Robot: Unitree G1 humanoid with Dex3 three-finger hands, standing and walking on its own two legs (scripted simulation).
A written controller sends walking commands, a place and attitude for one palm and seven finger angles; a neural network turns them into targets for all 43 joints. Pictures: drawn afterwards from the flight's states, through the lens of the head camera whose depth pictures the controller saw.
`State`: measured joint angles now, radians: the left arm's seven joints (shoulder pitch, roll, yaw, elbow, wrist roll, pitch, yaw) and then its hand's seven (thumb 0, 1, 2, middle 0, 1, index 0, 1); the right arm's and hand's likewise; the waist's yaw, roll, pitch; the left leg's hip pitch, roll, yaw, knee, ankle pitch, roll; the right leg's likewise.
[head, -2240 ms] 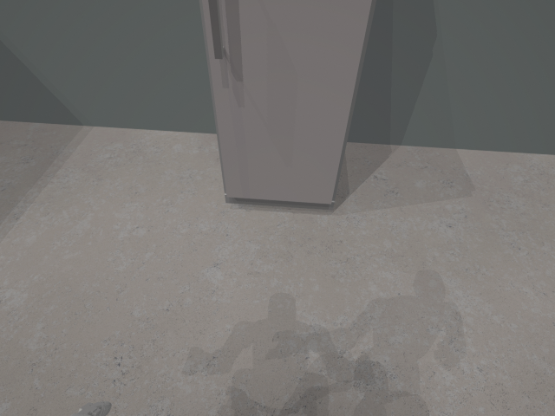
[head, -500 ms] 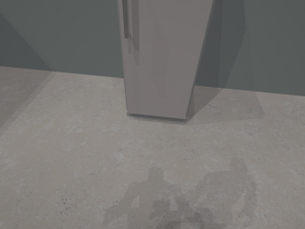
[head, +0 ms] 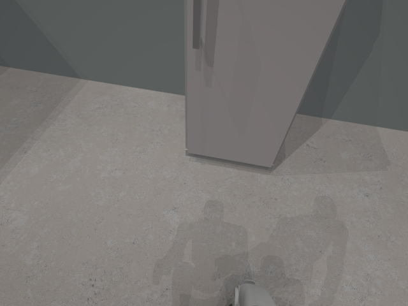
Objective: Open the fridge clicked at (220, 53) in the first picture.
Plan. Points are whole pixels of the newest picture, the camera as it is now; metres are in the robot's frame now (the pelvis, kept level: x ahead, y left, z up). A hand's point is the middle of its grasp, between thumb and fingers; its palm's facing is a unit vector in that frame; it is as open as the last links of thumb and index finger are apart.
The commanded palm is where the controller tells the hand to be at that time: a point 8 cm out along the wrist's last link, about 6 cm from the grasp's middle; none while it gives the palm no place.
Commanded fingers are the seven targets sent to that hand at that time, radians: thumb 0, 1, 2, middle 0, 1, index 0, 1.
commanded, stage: walk to a spot facing it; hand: left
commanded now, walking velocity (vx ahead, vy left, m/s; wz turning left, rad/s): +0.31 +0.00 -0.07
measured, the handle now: out of the picture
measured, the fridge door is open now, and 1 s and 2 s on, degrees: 0 0 0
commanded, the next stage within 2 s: turn to face it in 0.06 s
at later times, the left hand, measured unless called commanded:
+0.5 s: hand (140, 281) +0.20 +0.15 -0.18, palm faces +0.03 -0.98 -0.19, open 7.3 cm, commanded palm none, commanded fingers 0.00 0.90 0.90 -0.20 -0.30 -0.20 -0.30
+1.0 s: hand (149, 221) +0.35 +0.15 -0.17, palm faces -0.15 -0.97 -0.20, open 7.4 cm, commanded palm none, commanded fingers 0.00 0.90 0.90 -0.20 -0.30 -0.20 -0.30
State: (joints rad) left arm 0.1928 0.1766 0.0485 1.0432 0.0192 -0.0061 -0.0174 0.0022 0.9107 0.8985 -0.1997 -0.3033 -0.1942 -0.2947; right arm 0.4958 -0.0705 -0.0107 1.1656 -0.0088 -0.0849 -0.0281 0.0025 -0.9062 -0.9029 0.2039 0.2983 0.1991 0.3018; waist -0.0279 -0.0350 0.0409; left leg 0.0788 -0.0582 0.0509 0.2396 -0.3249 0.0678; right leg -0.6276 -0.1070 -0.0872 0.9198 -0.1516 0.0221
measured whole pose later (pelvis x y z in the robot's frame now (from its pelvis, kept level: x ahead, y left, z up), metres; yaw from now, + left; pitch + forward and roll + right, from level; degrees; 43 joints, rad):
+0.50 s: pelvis +0.20 -0.02 +0.00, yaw -4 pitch -1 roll -1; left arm 0.30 0.15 0.04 1.09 0.02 -0.03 0.02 -0.01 0.93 0.90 -0.20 -0.30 -0.20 -0.30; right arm 0.15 -0.16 -0.04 1.02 -0.01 -0.02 -0.02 0.00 -0.92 -0.90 0.20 0.30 0.19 0.30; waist 0.02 0.02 0.02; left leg -0.45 0.11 0.05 0.78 -0.29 -0.04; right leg -0.22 0.05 -0.09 0.45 -0.22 -0.07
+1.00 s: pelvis +0.27 -0.02 +0.00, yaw -10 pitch -1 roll +1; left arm 0.24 0.17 0.06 1.06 0.03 -0.01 -0.01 0.00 0.91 0.90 -0.20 -0.30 -0.19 -0.29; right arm 0.39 -0.16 -0.05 1.13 -0.03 -0.02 -0.02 0.00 -0.92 -0.90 0.20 0.30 0.20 0.30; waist -0.03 0.00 0.01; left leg -0.15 0.07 0.17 0.46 -0.29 0.00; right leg -0.26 -0.07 -0.10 0.56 -0.33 -0.01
